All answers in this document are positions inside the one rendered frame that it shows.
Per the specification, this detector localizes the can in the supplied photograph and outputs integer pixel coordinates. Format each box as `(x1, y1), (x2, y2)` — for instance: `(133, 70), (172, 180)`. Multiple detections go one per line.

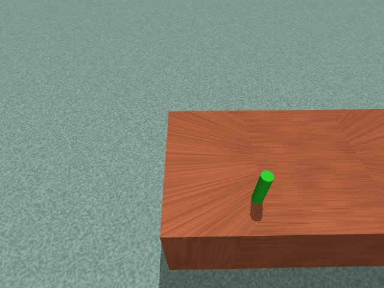
(251, 170), (274, 204)

